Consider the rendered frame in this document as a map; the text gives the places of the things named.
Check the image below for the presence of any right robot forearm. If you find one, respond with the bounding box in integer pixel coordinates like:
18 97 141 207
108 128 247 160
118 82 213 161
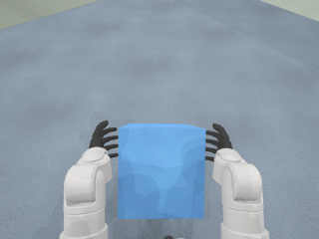
212 148 269 239

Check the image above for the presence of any carton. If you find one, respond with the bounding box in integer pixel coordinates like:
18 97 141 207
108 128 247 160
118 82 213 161
118 122 206 219

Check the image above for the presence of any robot left hand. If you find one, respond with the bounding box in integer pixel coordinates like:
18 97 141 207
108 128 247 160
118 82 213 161
89 120 119 158

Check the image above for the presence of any left robot forearm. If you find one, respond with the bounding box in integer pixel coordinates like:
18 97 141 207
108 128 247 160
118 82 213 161
59 146 113 239

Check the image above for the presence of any robot right hand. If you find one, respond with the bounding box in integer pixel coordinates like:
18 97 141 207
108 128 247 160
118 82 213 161
205 123 233 162

